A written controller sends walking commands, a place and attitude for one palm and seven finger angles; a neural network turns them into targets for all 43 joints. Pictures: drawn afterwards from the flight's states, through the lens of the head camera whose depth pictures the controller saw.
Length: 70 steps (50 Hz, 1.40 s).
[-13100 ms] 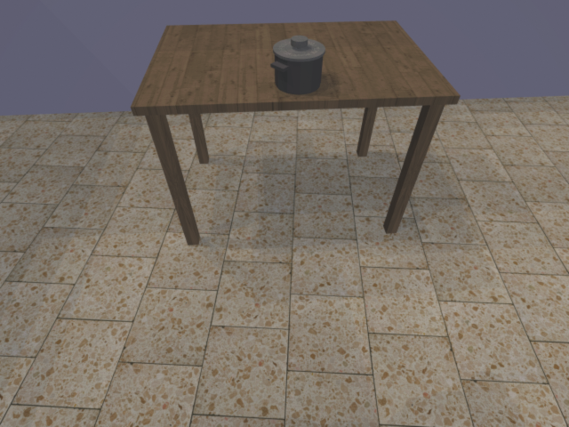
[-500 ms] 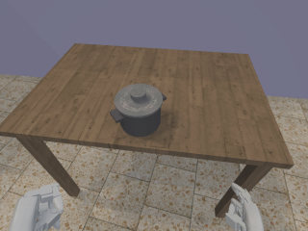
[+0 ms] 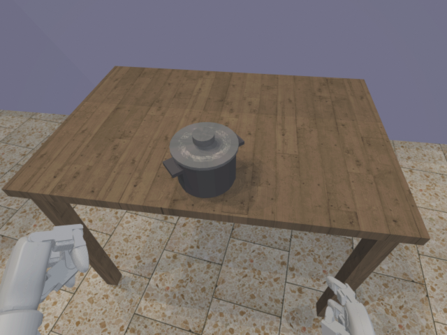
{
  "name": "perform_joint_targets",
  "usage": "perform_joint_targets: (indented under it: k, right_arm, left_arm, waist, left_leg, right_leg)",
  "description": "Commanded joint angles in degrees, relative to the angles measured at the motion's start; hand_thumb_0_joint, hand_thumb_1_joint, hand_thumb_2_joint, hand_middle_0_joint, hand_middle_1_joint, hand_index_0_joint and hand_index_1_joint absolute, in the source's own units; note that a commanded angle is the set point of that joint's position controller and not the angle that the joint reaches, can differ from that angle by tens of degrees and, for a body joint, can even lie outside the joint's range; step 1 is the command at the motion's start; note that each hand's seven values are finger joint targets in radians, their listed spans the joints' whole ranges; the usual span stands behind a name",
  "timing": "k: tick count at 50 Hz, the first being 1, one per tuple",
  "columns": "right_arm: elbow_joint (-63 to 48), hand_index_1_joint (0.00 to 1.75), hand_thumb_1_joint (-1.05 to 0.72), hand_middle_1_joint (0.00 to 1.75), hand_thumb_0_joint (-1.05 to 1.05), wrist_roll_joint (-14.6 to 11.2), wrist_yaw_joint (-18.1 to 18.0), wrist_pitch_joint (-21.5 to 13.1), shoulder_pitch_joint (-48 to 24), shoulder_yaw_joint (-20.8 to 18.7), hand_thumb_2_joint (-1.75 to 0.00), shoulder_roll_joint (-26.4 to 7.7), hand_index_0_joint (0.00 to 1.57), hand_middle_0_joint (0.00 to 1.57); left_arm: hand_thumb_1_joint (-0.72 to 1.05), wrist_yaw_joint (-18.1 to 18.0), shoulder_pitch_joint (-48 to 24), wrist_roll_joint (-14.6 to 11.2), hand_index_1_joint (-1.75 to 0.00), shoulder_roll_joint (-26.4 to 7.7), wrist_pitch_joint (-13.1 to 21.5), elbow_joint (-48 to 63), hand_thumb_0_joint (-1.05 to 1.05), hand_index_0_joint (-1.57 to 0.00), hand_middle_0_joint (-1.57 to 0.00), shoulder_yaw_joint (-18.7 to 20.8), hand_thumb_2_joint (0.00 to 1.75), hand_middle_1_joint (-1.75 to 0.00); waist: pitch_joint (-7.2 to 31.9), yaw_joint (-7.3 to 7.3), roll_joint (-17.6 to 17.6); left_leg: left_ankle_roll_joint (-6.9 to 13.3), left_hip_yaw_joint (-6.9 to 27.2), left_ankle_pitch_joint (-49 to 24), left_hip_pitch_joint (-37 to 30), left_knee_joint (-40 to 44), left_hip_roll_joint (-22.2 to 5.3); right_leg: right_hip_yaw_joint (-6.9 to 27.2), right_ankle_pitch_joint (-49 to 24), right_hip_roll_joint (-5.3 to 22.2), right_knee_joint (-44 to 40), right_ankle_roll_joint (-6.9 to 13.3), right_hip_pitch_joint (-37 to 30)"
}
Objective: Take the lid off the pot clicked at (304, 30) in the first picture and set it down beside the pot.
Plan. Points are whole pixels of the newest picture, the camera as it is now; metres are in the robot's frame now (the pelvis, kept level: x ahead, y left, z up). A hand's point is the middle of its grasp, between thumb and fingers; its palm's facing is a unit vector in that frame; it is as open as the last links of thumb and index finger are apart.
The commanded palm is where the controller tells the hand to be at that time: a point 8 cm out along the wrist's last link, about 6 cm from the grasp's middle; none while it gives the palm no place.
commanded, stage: reach forward and open the fingers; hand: left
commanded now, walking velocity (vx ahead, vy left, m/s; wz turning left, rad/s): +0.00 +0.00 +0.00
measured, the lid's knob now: (203, 136) +0.51 +0.12 +0.08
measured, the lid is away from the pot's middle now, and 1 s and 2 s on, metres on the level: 0.00 0.00 0.00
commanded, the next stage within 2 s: move the open hand above the knob in 1.04 s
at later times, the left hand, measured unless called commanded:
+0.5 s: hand (61, 256) +0.18 +0.26 +0.11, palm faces -0.22 -0.03 -0.97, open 4.6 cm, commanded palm +0.18 +0.26 +0.17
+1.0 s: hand (80, 211) +0.24 +0.26 +0.14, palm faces -0.13 -0.02 -0.99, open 9.6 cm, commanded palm +0.23 +0.25 +0.20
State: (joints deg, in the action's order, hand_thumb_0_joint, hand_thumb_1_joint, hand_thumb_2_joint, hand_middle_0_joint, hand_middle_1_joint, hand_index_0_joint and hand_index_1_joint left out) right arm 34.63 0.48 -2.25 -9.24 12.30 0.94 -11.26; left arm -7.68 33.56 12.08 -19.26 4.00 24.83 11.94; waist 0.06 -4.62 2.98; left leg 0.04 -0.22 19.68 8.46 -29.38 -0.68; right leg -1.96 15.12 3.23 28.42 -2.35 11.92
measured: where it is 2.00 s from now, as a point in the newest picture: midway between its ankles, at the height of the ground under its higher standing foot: outside the picture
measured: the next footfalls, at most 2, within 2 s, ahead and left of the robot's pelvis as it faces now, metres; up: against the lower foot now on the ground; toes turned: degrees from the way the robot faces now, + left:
none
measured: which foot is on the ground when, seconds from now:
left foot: down 0.00-1.00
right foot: down 0.00-1.00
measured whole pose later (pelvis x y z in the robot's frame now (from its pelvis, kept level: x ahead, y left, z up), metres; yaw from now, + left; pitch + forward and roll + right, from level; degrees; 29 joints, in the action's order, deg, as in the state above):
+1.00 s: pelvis -0.04 +0.00 +0.01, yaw +0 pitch -1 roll +0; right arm 32.1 -2.6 -0.2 2.1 9.1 0.6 -16.1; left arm 16.4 -2.1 44.0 -37.9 -1.0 6.5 2.5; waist -0.8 -3.2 6.3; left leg 0.6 -0.5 13.3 9.7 -24.2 0.7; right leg -1.5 9.4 4.4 24.1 -2.3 13.4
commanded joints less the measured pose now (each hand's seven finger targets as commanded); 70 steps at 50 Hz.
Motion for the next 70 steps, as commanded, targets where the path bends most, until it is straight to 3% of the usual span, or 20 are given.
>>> perform_joint_targets:
  k: [1,4,6,12,17,20,22,23,25,26,30,34,37,40,45,47,56,61,66,70]
  right_arm:
    - [-11.4,0.30,-0.90,0.30,0.00,0.4,1.9,3.8,-10.4,-2.8,-0.90,-8.2,0.20,0.20]
    - [-12.0,0.30,-0.90,0.30,0.00,0.0,2.2,7.7,-12.7,-2.9,-0.90,-9.9,0.20,0.20]
    - [-11.7,0.30,-0.90,0.30,0.00,-0.9,1.9,8.7,-14.3,-2.8,-0.90,-9.7,0.20,0.20]
    - [-10.9,0.30,-0.90,0.30,0.00,-1.7,0.4,8.1,-12.6,-3.4,-0.90,-10.6,0.20,0.20]
    - [-10.0,0.30,-0.90,0.30,0.00,-1.8,-0.4,8.3,-10.6,-3.3,-0.90,-10.6,0.20,0.20]
    - [-11.1,0.30,-0.90,0.30,0.00,-1.9,0.0,7.6,-11.2,-3.3,-0.90,-10.1,0.20,0.20]
    - [-10.3,0.30,-0.90,0.30,0.00,-2.0,0.0,8.2,-9.5,-3.6,-0.90,-10.5,0.20,0.20]
    - [-10.4,0.30,-0.90,0.30,0.00,-2.2,0.1,8.2,-10.0,-3.7,-0.90,-10.7,0.20,0.20]
    - [-11.4,0.30,-0.90,0.30,0.00,-2.3,0.7,7.6,-11.5,-3.6,-0.90,-10.5,0.20,0.20]
    - [-11.2,0.30,-0.90,0.30,0.00,-2.0,0.6,7.8,-11.0,-3.4,-0.90,-10.3,0.20,0.20]
    - [-10.9,0.30,-0.90,0.30,0.00,-2.3,0.8,7.6,-11.1,-3.3,-0.90,-10.9,0.20,0.20]
    - [-11.2,0.30,-0.90,0.30,0.00,-2.3,0.8,7.6,-11.3,-3.1,-0.90,-10.7,0.20,0.20]
    - [-11.5,0.30,-0.90,0.30,0.00,-2.5,1.2,7.6,-11.3,-2.9,-0.90,-10.8,0.20,0.20]
    - [-12.3,0.30,-0.90,0.30,0.00,-2.7,1.5,7.4,-11.9,-2.7,-0.90,-10.8,0.20,0.20]
    - [-12.2,0.30,-0.90,0.30,0.00,-3.0,2.0,7.8,-11.3,-2.7,-0.90,-10.9,0.20,0.20]
    - [-12.2,0.30,-0.90,0.30,0.00,-2.9,1.9,8.3,-11.5,-2.5,-0.90,-10.9,0.20,0.20]
    - [-12.6,0.30,-0.90,0.30,0.00,-3.0,2.1,8.5,-12.6,-1.9,-0.90,-10.8,0.20,0.20]
    - [-12.5,0.30,-0.90,0.30,0.00,-3.5,2.4,9.3,-12.5,-1.8,-0.90,-11.2,0.20,0.20]
    - [-12.7,0.30,-0.90,0.30,0.00,-3.2,2.5,9.2,-12.7,-1.8,-0.90,-11.0,0.20,0.20]
    - [-11.8,0.30,-0.90,0.30,0.00,-3.9,2.6,10.1,-11.3,-2.2,-0.90,-11.8,0.20,0.20]
  left_arm:
    - [0.79,-4.3,-0.1,25.9,-1.36,-15.9,-6.0,13.3,0.00,-1.25,-1.25,3.8,0.94,-1.36]
    - [0.69,-2.4,-4.1,35.5,-1.25,-23.1,-10.0,11.8,0.00,-1.22,-1.22,5.0,1.00,-1.25]
    - [0.63,1.1,-7.4,36.8,-1.18,-24.2,-11.0,9.2,0.00,-1.20,-1.20,3.7,1.04,-1.18]
    - [0.45,13.0,-10.8,30.9,-0.97,-30.1,-7.5,6.0,0.00,-1.14,-1.14,5.3,1.15,-0.97]
    - [0.30,19.1,-18.1,29.9,-0.79,-34.9,-3.1,1.3,0.00,-1.08,-1.08,8.6,1.20,-0.79]
    - [0.22,19.5,-17.8,29.1,-0.68,-34.5,-0.8,1.5,0.00,-1.05,-1.05,9.8,1.22,-0.68]
    - [0.17,19.5,-21.4,28.3,-0.61,-33.1,0.0,-2.4,0.00,-1.02,-1.02,8.3,1.23,-0.61]
    - [0.14,19.5,-23.1,28.2,-0.58,-32.1,0.1,-2.7,0.00,-1.01,-1.01,6.9,1.23,-0.58]
    - [0.09,19.0,-24.5,29.1,-0.51,-33.6,0.1,-0.3,0.00,-0.98,-0.98,7.8,1.25,-0.51]
    - [0.06,19.1,-27.8,29.4,-0.47,-32.1,0.2,0.3,0.00,-0.97,-0.97,5.0,1.25,-0.47]
    - [-0.05,18.7,-31.0,30.9,-0.33,-36.5,-1.3,-4.6,0.00,-0.92,-0.92,8.3,1.29,-0.33]
    - [-0.16,19.7,-36.6,30.2,-0.19,-33.8,-1.8,-5.1,0.00,-0.88,-0.88,4.3,1.34,-0.19]
    - [-0.25,20.7,-39.5,30.1,-0.08,-32.2,-2.6,-7.1,0.00,-0.85,-0.85,2.0,1.37,-0.08]
    - [-0.25,20.8,-43.5,31.3,-0.08,-35.2,-3.1,-5.4,0.00,-0.85,-0.85,3.8,1.38,-0.08]
    - [-0.25,21.4,-45.9,31.9,-0.08,-34.5,-4.6,-8.7,0.00,-0.85,-0.85,2.9,1.39,-0.08]
    - [-0.26,22.1,-50.4,31.7,-0.08,-32.4,-5.2,-9.2,0.00,-0.85,-0.85,-0.1,1.40,-0.08]
    - [-0.27,24.1,-60.3,33.1,-0.08,-33.7,-7.2,-8.8,0.00,-0.85,-0.85,-1.6,1.43,-0.08]
    - [-0.27,26.3,-63.8,33.1,-0.08,-30.2,-10.4,-13.8,0.00,-0.85,-0.85,-6.1,1.43,-0.08]
    - [-0.27,27.8,-67.8,34.0,-0.08,-32.3,-11.0,-13.0,0.00,-0.85,-0.85,-5.4,1.43,-0.08]
    - [-0.27,28.5,-69.8,34.5,-0.08,-34.3,-12.4,-19.7,0.00,-0.85,-0.85,-3.7,1.43,-0.08]
  waist:
    - [4.3,-1.39,5.2]
    - [8.4,-1.46,2.5]
    - [9.5,-0.49,1.8]
    - [10.0,1.06,-1.4]
    - [7.2,1.63,-2.5]
    - [9.0,0.72,0.7]
    - [7.9,1.52,-2.1]
    - [6.8,1.75,-0.7]
    - [8.9,0.73,1.2]
    - [10.5,1.35,1.3]
    - [8.5,0.63,0.3]
    - [9.5,0.81,1.9]
    - [8.0,1.41,-0.1]
    - [9.1,1.04,1.7]
    - [9.5,0.94,1.8]
    - [9.0,1.50,0.9]
    - [13.1,1.72,2.8]
    - [12.5,2.63,-0.8]
    - [17.0,2.34,0.4]
    - [14.4,2.87,-3.4]
  left_leg:
    - [-0.5,-1.5,-19.7,8.7,4.3,-0.5]
    - [0.3,-1.1,-17.5,7.6,4.1,0.1]
    - [0.9,-1.0,-16.9,6.0,3.8,0.4]
    - [2.4,-0.4,-22.7,3.1,3.6,1.4]
    - [2.7,-0.5,-21.5,2.5,4.4,1.7]
    - [2.5,-0.6,-23.0,0.6,4.1,2.1]
    - [2.3,-0.8,-20.2,1.8,5.3,2.1]
    - [2.2,-0.9,-19.4,2.0,5.7,2.1]
    - [2.0,-0.6,-19.8,0.8,5.9,2.2]
    - [2.0,-0.8,-19.4,0.7,6.8,2.5]
    - [1.8,-0.1,-16.4,1.7,8.0,2.0]
    - [1.9,-0.3,-16.2,1.4,9.2,2.5]
    - [1.7,0.0,-14.5,2.4,9.9,2.2]
    - [1.6,0.5,-13.8,1.5,9.8,2.0]
    - [1.4,0.7,-15.2,1.6,9.7,1.9]
    - [1.3,0.6,-13.8,2.4,10.6,2.0]
    - [1.5,0.4,-16.6,1.4,9.5,2.5]
    - [1.6,-0.1,-16.8,2.3,8.6,2.9]
    - [2.0,0.0,-20.4,0.8,7.1,3.5]
    - [2.1,-0.3,-19.1,2.5,6.2,3.3]
  right_leg:
    - [-2.0,-7.1,-3.6,0.9,4.6,-0.8]
    - [0.8,-7.8,-3.4,0.1,4.8,-2.4]
    - [0.5,-8.1,-2.9,-0.9,4.2,-2.8]
    - [-0.5,-17.3,-2.1,-3.5,2.0,-4.7]
    - [-1.1,-15.9,-2.1,-6.0,1.4,-3.4]
    - [-0.6,-17.4,-2.4,-6.6,1.8,-4.0]
    - [-1.7,-14.2,-2.1,-7.3,1.4,-3.4]
    - [-1.6,-13.3,-2.1,-7.7,1.6,-3.0]
    - [-1.0,-12.8,-2.5,-7.4,2.0,-3.9]
    - [-1.7,-11.8,-2.1,-7.4,1.9,-4.9]
    - [-1.3,-8.1,-2.8,-8.0,2.4,-4.4]
    - [-1.7,-7.6,-2.3,-8.1,2.5,-5.2]
    - [-2.1,-5.8,-2.7,-8.2,2.5,-4.5]
    - [-1.5,-4.7,-3.1,-7.5,2.9,-4.5]
    - [-1.6,-5.8,-3.3,-6.5,3.3,-4.5]
    - [-2.0,-4.9,-2.9,-6.9,3.1,-4.2]
    - [-1.8,-7.3,-2.9,-5.5,3.5,-5.2]
    - [-1.9,-9.1,-2.9,-4.9,3.3,-4.5]
    - [-1.5,-13.2,-2.7,-3.5,3.5,-6.6]
    - [-1.3,-14.0,-2.9,-3.2,3.3,-5.3]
